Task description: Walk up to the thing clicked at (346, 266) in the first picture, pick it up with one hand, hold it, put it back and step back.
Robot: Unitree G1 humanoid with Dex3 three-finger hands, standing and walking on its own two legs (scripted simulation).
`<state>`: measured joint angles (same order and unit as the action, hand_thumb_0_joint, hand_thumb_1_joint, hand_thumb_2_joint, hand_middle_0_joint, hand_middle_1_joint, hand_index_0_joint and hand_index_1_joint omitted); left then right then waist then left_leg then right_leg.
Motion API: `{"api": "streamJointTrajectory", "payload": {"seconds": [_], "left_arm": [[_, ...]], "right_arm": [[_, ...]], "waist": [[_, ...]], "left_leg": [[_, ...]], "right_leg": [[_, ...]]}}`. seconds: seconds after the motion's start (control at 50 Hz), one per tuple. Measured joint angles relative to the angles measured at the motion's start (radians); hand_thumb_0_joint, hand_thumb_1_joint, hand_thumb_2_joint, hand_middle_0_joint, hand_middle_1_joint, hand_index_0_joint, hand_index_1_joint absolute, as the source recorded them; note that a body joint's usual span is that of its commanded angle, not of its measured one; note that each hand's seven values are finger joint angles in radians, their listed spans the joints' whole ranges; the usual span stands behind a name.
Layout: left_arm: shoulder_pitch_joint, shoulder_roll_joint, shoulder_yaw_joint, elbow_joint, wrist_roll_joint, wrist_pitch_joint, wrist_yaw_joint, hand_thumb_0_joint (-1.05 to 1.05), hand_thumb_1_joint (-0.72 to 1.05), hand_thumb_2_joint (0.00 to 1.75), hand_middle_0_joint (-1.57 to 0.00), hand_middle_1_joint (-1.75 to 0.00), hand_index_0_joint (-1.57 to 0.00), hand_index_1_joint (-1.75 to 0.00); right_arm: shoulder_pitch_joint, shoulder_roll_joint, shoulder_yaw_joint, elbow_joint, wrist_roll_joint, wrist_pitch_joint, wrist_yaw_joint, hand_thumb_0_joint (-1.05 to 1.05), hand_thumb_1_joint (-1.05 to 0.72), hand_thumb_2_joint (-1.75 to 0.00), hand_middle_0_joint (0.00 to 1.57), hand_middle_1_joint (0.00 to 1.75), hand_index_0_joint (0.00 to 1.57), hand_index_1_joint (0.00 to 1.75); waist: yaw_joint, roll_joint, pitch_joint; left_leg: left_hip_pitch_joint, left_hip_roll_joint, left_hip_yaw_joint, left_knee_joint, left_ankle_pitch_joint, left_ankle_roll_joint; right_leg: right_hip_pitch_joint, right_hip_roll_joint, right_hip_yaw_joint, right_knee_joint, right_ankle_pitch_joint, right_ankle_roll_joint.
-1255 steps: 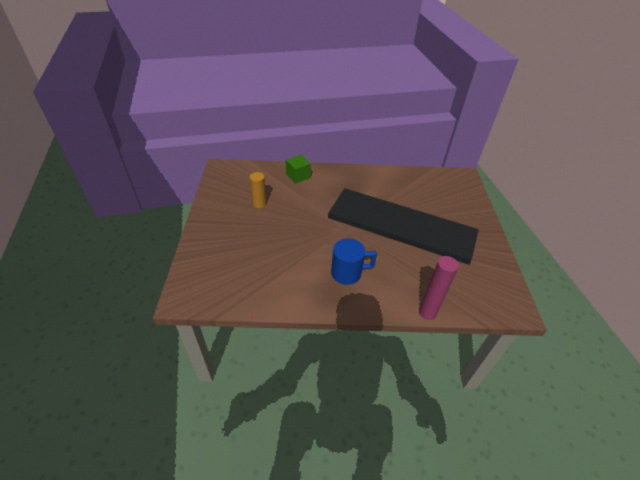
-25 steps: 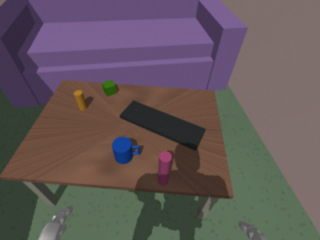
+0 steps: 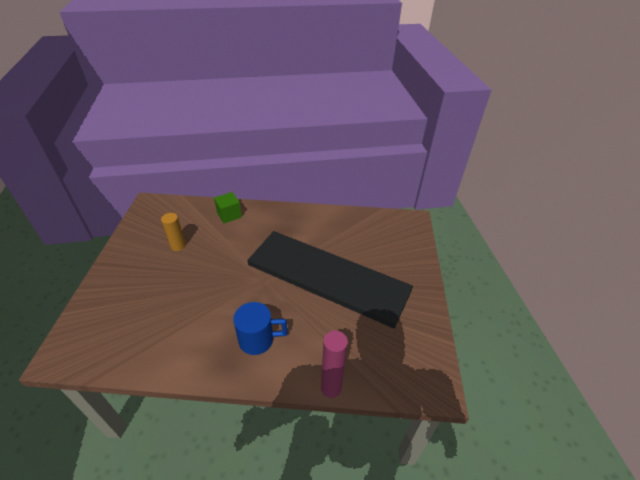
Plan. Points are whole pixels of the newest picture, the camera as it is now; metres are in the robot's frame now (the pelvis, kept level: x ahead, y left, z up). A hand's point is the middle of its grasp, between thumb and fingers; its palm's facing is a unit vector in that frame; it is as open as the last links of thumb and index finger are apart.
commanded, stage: stand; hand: left
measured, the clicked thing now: (261, 328) +0.54 +0.13 -0.31
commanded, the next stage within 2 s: step back in 1.78 s
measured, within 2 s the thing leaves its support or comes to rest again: neither
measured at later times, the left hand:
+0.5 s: hand out of the picture +0.03 +0.24 -0.15, palm faces -0.02 -0.93 -0.36, open 7.4 cm
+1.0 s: hand out of the picture +0.08 +0.24 -0.14, palm faces -0.02 -0.94 -0.34, open 7.4 cm
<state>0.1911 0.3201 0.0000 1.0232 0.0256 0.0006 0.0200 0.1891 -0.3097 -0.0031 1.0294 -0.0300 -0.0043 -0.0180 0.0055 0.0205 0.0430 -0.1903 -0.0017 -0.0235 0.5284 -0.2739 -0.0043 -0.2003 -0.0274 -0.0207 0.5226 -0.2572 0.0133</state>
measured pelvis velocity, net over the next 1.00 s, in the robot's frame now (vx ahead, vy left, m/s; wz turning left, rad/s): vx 0.01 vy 0.00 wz -0.01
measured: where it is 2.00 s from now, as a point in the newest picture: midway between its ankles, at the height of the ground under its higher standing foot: outside the picture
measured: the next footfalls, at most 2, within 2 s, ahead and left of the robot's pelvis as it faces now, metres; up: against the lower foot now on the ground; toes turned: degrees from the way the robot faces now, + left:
none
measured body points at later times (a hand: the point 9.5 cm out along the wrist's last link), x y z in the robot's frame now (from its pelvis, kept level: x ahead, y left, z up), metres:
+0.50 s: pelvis -0.01 -0.01 +0.01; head -0.01 -0.02 +0.46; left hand +0.03 +0.29 -0.12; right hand +0.03 -0.30 -0.14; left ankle +0.01 +0.12 -0.73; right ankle +0.02 -0.13 -0.73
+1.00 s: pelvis +0.01 +0.00 +0.01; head +0.01 -0.01 +0.46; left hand +0.08 +0.29 -0.12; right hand +0.07 -0.30 -0.13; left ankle +0.01 +0.12 -0.73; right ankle +0.02 -0.13 -0.73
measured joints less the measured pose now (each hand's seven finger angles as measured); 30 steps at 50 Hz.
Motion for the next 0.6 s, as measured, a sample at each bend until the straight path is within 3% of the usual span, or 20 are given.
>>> {"api": "streamJointTrajectory", "payload": {"seconds": [0.24, 0.6], "left_arm": [[-0.035, 0.003, 0.0, 0.106, 0.0, -0.007, -0.009, 0.01, 0.9, 0.89, -0.21, -0.3, -0.2, -0.3], [-0.048, 0.002, 0.002, 0.156, -0.005, -0.005, -0.015, 0.01, 0.91, 0.89, -0.21, -0.3, -0.2, -0.3]], "right_arm": [[-0.032, -0.012, -0.001, 0.074, 0.008, -0.002, 0.006, 0.0, -0.9, -0.9, 0.2, 0.3, 0.21, 0.3], [-0.025, -0.03, -0.001, 0.12, 0.012, 0.004, 0.009, 0.0, -0.9, -0.9, 0.2, 0.3, 0.21, 0.3]], "waist": [[0.001, 0.008, 0.015], [-0.003, 0.005, 0.026]], "left_leg": [[0.063, 0.0, -0.005, -0.129, 0.085, -0.006], [0.068, 0.011, -0.002, -0.162, 0.1, -0.012]], "right_leg": [[0.059, 0.0, -0.005, -0.116, 0.076, -0.002], [0.065, 0.012, -0.003, -0.156, 0.097, -0.008]]}}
